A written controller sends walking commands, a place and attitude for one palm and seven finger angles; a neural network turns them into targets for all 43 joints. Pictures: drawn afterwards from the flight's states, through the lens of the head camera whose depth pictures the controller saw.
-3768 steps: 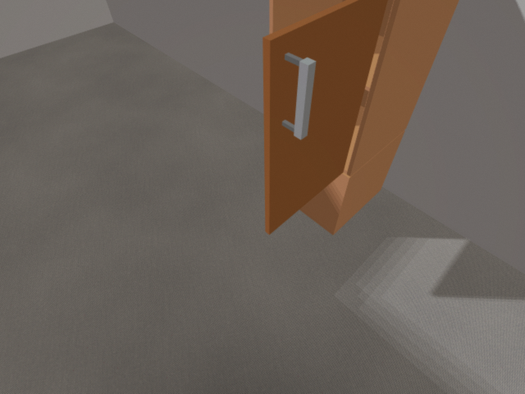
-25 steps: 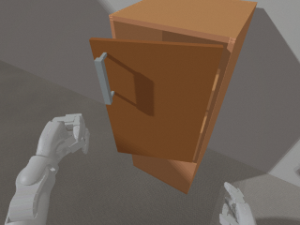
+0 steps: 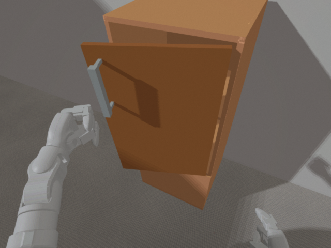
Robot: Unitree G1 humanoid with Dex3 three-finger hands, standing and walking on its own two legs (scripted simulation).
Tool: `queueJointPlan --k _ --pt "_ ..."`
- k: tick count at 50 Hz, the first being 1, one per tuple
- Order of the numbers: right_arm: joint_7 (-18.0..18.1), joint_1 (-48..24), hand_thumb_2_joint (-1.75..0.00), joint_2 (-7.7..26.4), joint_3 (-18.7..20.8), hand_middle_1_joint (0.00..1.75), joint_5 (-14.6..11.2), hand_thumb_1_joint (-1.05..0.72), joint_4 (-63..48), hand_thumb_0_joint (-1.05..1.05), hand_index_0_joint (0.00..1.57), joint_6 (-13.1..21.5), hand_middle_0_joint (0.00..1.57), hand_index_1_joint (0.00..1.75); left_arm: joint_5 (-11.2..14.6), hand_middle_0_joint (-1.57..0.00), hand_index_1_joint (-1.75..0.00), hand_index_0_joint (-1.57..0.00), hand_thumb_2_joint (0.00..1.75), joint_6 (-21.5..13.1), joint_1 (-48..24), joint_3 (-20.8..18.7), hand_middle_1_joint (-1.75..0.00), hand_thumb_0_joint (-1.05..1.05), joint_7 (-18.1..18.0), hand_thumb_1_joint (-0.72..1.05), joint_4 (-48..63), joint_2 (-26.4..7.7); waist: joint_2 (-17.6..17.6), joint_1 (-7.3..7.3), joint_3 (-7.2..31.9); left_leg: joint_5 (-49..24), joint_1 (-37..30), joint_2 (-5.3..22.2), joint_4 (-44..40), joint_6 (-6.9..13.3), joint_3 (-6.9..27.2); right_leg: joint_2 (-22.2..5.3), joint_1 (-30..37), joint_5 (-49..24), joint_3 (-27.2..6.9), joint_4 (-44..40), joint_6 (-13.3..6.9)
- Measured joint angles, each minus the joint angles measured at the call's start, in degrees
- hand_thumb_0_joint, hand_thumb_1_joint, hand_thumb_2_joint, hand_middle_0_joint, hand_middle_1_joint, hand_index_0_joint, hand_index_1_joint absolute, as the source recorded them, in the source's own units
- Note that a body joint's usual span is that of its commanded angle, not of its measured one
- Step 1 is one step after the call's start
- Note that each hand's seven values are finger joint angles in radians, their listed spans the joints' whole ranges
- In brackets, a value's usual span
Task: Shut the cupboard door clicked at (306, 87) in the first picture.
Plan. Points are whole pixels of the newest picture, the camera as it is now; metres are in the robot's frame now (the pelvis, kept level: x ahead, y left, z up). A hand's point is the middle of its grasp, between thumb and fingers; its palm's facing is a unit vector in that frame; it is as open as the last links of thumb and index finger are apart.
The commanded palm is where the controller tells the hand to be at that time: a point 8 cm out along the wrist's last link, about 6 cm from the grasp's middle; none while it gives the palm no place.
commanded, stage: bring the fist close to the handle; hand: left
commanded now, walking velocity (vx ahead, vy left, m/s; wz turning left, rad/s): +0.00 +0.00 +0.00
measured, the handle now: (103, 89) +0.49 +0.22 +0.14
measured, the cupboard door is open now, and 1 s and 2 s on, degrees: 20 20 7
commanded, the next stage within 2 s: push the door shut along its arc in 0.70 s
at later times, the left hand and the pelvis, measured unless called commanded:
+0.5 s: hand (102, 110) +0.40 +0.19 +0.15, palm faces -0.05 -1.00 +0.00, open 3.1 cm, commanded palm +0.36 +0.25 +0.15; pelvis +0.00 +0.01 +0.00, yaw -1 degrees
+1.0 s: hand (100, 109) +0.40 +0.20 +0.15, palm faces -0.08 -1.00 -0.01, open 3.1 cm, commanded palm +0.39 +0.25 +0.15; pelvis +0.00 +0.01 +0.00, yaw +0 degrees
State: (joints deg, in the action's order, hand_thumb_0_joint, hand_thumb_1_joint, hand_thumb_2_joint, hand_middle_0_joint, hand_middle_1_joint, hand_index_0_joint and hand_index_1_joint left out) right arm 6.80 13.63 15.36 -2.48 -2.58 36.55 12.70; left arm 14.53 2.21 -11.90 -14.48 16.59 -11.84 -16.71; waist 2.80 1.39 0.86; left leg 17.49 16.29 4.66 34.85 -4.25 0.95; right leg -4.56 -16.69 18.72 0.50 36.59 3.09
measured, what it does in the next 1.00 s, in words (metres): stands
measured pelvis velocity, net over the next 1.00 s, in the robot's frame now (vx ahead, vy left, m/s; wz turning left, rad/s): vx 0.00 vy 0.01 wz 0.00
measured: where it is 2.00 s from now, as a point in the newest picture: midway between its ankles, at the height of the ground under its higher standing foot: outside the picture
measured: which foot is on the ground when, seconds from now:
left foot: down 0.00-1.00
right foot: down 0.00-1.00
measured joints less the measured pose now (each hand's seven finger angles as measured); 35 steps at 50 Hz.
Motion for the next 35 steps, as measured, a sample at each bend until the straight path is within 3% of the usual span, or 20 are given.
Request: queueJointPlan --k 18,35 --pt "-0.3 0.6 -0.90 -0.3 -0.1 0.30 0.1 -0.90 0.0 0.01 0.20 -3.7 0.20 0.30 -1.9 -1.30 -1.50 -1.30 0.90 -2.5 -15.9 -1.9 -1.50 0.02 0.0 0.90 -19.2 -2.9 -0.8 -2.12 0.4 0.2 3.7 -0.1 1.1 0.3 -0.6 -0.1 -3.7 -0.4 -0.8 0.4 0.4" --pt "-0.9 2.5 -0.90 -0.4 0.6 0.30 0.1 -0.90 -0.4 0.01 0.20 -6.0 0.20 0.30 -1.8 -1.30 -1.50 -1.30 0.90 -3.7 -12.8 -2.9 -1.50 0.02 -0.3 0.90 -16.9 -2.1 -0.9 -2.50 0.8 1.0 3.7 -0.2 1.3 0.8 -1.3 -0.1 -3.6 -0.4 -1.4 -0.4 0.9"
